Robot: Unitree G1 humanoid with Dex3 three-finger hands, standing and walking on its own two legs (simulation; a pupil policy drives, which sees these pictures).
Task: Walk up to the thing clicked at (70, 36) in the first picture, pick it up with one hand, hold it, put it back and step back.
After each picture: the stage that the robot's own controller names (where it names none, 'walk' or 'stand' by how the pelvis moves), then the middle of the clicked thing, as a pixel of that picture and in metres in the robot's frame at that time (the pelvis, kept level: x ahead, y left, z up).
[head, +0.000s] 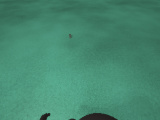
stand; (70, 36) +2.22 +0.62 -0.72
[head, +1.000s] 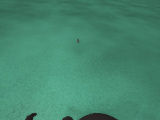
walk; (77, 40) +2.14 +0.26 -0.70
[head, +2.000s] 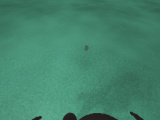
walk; (86, 48) +1.55 +0.08 -0.71
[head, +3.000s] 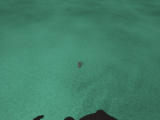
walk; (79, 65) +1.05 +0.13 -0.72
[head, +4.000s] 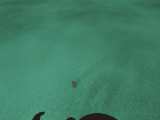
walk; (74, 84) +0.62 +0.22 -0.70
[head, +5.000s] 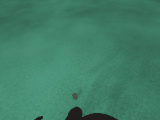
stand; (74, 96) +0.39 +0.22 -0.70
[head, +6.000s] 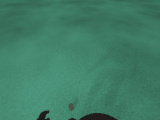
stand; (71, 107) +0.33 +0.21 -0.72
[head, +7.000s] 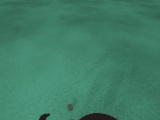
stand; (70, 107) +0.32 +0.21 -0.73
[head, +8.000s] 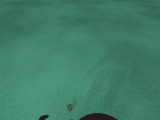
stand; (69, 107) +0.32 +0.22 -0.73
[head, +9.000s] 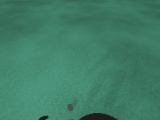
stand; (70, 107) +0.31 +0.22 -0.73
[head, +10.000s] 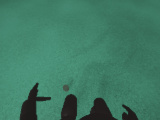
go down; (66, 88) +0.34 +0.23 -0.58
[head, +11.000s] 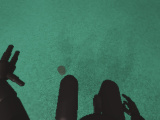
go down; (61, 70) +0.39 +0.25 -0.31
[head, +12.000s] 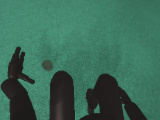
close in; (48, 66) +0.37 +0.28 -0.25
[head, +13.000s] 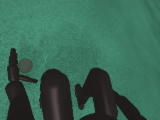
close; (25, 66) +0.36 +0.29 -0.21
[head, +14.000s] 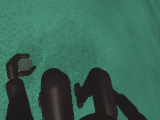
lift; (25, 65) +0.35 +0.29 -0.22
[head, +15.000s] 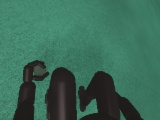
lift; (39, 70) +0.31 +0.27 -0.19
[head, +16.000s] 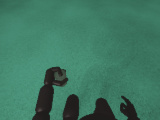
lift; (61, 78) +0.31 +0.19 +0.00
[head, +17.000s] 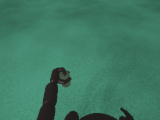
hold; (65, 79) +0.33 +0.17 +0.01
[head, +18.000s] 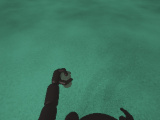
hold; (66, 79) +0.32 +0.17 +0.00
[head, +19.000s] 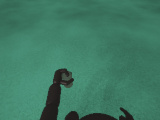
crouch; (67, 79) +0.33 +0.16 +0.00
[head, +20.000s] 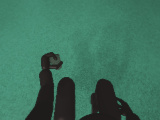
lower; (56, 62) +0.42 +0.22 -0.10
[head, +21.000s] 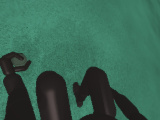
lower; (21, 63) +0.39 +0.30 -0.22
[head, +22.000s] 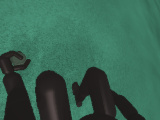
lower; (19, 62) +0.39 +0.30 -0.22
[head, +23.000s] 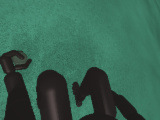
lower; (20, 61) +0.39 +0.30 -0.22
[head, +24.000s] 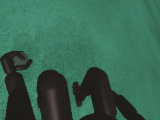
lower; (21, 61) +0.38 +0.30 -0.22
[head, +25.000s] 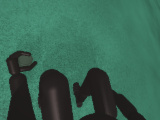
open; (25, 62) +0.38 +0.29 -0.22
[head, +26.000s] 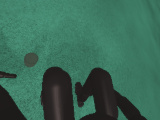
stand; (30, 60) +0.38 +0.28 -0.22
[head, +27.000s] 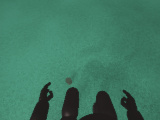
walk; (68, 81) +0.39 +0.21 -0.51
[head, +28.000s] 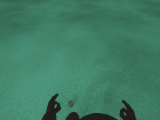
stand; (70, 104) +0.35 +0.20 -0.66
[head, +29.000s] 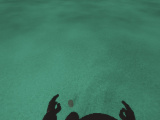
stand; (70, 103) +0.35 +0.20 -0.67
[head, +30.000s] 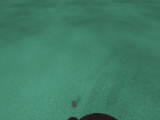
stand; (74, 104) +0.37 +0.18 -0.72
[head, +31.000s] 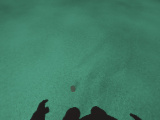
walk; (73, 88) +0.42 +0.16 -0.71
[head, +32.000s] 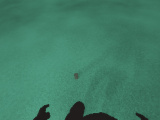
walk; (76, 76) +0.67 +0.22 -0.69
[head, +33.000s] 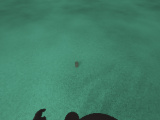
stand; (76, 64) +1.00 +0.21 -0.70
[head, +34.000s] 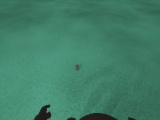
stand; (77, 67) +0.99 +0.20 -0.72
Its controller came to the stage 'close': yes
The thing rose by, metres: 0.70
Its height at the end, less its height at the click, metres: +0.00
